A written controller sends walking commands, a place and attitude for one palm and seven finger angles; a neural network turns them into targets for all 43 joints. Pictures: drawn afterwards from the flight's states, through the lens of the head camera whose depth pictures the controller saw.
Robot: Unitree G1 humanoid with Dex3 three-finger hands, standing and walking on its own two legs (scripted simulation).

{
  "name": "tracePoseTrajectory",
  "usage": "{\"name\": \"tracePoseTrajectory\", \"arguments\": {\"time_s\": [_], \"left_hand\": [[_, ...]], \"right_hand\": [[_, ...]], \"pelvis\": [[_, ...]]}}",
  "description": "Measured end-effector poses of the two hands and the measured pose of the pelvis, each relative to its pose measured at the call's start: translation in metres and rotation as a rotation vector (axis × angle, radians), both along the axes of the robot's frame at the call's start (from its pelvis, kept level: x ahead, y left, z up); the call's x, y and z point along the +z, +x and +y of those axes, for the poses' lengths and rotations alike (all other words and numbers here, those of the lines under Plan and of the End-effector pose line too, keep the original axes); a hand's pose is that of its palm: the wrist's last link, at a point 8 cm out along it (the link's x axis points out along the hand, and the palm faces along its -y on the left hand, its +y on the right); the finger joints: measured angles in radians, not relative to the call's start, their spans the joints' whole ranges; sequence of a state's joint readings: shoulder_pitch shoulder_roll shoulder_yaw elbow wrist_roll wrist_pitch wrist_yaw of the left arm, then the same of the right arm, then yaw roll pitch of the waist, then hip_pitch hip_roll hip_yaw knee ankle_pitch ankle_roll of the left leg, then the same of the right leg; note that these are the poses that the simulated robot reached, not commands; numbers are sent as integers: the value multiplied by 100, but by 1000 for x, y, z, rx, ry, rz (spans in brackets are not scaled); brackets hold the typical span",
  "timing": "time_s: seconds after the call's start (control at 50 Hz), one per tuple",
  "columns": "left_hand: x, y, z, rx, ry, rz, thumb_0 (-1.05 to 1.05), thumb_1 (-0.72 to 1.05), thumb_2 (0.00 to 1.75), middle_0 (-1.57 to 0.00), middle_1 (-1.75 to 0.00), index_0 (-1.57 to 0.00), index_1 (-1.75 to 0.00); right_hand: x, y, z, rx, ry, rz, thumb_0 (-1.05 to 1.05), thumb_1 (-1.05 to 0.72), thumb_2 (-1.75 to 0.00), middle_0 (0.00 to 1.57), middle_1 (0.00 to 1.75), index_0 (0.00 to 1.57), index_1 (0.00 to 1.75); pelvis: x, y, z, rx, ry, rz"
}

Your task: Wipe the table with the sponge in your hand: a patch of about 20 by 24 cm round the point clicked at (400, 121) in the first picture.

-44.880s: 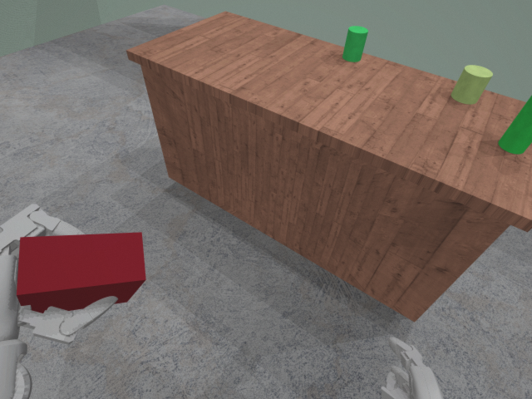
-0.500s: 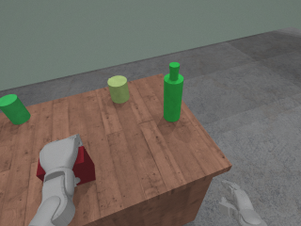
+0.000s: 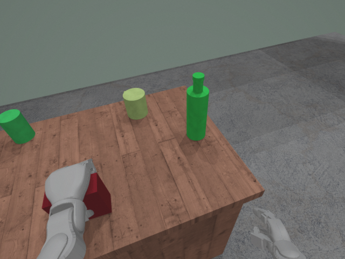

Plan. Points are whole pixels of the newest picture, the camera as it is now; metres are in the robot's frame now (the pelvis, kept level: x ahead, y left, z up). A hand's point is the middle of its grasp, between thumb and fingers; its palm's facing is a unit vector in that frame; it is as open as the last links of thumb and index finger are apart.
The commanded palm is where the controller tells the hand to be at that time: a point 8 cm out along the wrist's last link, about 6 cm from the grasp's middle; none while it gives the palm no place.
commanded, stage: lift the sponge slowly off the table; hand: left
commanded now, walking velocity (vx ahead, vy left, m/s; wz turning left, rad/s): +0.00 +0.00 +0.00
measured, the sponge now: (83, 203) +0.23 +0.27 +0.00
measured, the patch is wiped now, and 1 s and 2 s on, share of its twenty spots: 1.00 1.00 1.00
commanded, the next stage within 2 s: bring the sponge back beside the body in 1.84 s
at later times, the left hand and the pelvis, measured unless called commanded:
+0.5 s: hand (82, 197) +0.22 +0.24 +0.06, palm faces +0.03 -0.16 -0.99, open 9.7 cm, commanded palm +0.19 +0.25 +0.13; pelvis -0.01 -0.01 +0.00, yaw +0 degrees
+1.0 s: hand (73, 185) +0.23 +0.26 +0.09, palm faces +0.06 -0.13 -0.99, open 9.7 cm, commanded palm +0.19 +0.25 +0.17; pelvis -0.01 -0.02 +0.01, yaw +0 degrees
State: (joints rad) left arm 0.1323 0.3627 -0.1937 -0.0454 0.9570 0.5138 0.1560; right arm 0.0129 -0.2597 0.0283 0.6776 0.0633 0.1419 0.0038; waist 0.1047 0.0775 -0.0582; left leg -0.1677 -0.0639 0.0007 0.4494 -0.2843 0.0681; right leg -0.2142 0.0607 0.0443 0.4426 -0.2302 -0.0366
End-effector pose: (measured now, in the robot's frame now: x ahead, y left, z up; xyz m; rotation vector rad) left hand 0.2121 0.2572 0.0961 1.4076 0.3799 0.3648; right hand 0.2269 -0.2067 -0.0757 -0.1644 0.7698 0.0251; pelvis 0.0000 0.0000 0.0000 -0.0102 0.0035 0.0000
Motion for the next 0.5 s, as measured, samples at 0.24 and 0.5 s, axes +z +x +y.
{"name": "tracePoseTrajectory", "arguments": {"time_s": [0.24, 0.5], "left_hand": [[4, -12, -7, -13, -35, 11, 1, -48, 107, -71, -142, -77, -138], [15, -16, -13, -28, -31, -8, 0, -49, 107, -73, -139, -79, -135]], "right_hand": [[0, 0, 0, 15, -3, -3, 1, -90, -90, 20, 30, 19, 30], [2, -1, 0, 33, -11, -9, 1, -90, -90, 20, 30, 18, 29]], "pelvis": [[2, -2, -4, -2, 1, -25], [4, -9, -11, -1, 4, -56]]}}
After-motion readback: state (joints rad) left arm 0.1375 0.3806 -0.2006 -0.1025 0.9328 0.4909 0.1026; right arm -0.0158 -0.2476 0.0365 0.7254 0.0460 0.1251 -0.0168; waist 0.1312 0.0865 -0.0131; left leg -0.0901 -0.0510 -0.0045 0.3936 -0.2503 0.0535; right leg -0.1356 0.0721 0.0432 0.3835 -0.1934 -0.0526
